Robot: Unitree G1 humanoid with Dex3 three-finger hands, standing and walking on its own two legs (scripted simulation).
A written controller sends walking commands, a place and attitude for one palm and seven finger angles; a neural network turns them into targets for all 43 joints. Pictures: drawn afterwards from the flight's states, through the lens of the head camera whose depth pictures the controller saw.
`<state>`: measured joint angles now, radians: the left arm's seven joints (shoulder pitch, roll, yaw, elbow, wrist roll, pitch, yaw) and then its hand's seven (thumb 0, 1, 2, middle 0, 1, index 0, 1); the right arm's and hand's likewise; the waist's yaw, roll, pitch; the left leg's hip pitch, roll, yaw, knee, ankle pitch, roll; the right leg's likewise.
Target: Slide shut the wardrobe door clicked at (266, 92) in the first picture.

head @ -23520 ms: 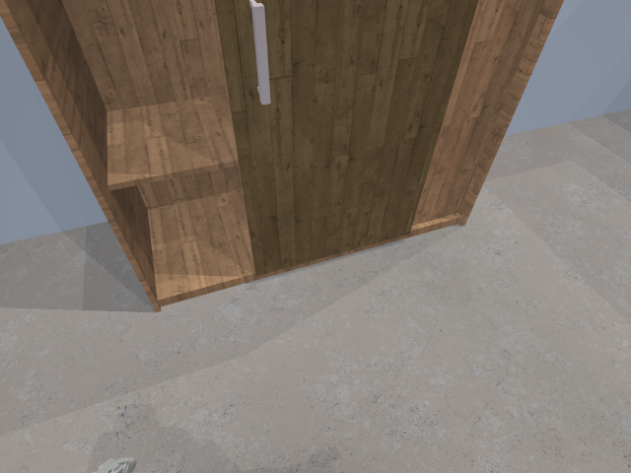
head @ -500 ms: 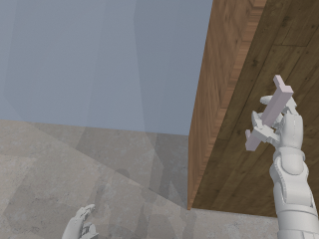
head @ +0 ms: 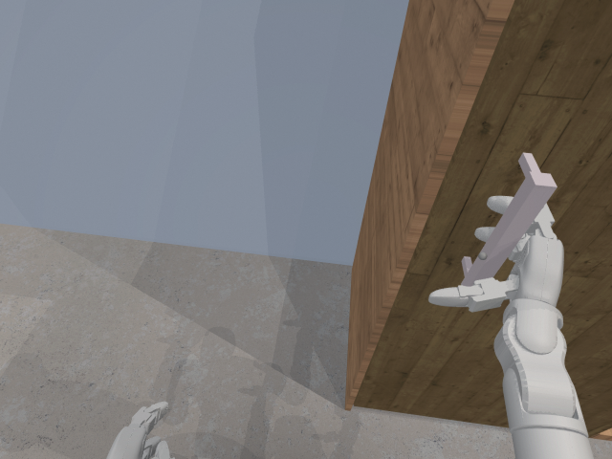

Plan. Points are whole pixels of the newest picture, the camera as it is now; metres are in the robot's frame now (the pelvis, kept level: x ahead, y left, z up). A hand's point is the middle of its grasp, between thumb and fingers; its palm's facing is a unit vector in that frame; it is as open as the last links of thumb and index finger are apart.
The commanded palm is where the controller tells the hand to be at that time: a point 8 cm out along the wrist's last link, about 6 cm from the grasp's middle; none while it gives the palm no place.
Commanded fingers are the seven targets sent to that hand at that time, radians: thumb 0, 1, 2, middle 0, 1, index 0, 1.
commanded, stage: slip the hand off the handle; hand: right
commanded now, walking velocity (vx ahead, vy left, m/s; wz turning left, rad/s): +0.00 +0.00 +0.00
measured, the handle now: (496, 232) +0.38 -0.22 +0.13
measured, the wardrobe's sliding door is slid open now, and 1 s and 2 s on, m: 0.00 0.00 0.00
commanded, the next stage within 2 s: draw the hand back to the body in 1.34 s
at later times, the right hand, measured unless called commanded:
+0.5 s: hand (532, 265) +0.34 -0.25 +0.13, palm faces +0.41 +0.89 -0.16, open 14.6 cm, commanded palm +0.30 -0.28 +0.13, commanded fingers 0.00 0.55 -0.20 0.25 1.15 0.25 1.15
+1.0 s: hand (561, 314) +0.27 -0.26 +0.12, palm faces +0.40 +0.90 -0.15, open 14.7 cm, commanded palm +0.23 -0.29 +0.13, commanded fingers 0.00 0.55 -0.20 0.25 1.15 0.25 1.15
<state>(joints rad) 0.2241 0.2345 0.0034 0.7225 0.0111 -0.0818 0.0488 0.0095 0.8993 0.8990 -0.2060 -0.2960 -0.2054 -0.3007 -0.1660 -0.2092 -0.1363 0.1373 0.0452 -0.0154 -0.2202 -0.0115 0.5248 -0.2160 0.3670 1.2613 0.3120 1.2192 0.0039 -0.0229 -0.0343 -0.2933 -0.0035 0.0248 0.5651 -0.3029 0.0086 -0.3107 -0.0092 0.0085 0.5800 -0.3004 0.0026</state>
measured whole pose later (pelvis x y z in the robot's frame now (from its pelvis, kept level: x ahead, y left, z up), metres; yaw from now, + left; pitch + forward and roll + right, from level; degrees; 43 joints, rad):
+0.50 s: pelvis +0.01 +0.01 +0.00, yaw -1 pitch +1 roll +0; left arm 0.19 0.24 -0.01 0.70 0.00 -0.06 0.09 0.01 0.90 0.90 -0.21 -0.30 -0.21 -0.30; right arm -0.16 -0.30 -0.28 0.18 0.08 -0.02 -0.12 -0.02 0.55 -0.20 0.26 1.15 0.26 1.16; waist -0.02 -0.02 -0.03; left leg -0.27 -0.01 0.05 0.57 -0.32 0.02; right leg -0.30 -0.02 0.03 0.59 -0.32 0.02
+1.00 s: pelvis +0.00 +0.00 +0.00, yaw +0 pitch +0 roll +0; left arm 0.23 0.24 -0.01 0.70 -0.01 -0.12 0.09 0.01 0.90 0.90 -0.21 -0.30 -0.21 -0.30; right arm 0.09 -0.29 -0.32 0.02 0.15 -0.07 -0.05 -0.02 0.55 -0.20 0.25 1.15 0.25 1.15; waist -0.02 -0.03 -0.05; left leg -0.28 -0.01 0.03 0.60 -0.32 0.01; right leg -0.30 -0.02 0.01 0.62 -0.32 0.01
